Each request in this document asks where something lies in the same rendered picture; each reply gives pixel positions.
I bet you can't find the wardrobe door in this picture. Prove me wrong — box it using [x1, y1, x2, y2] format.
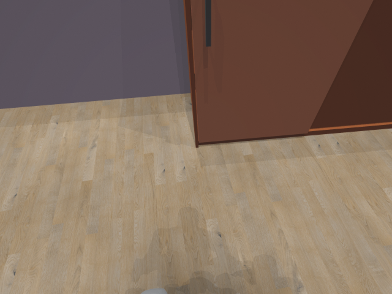
[310, 0, 392, 129]
[190, 0, 373, 143]

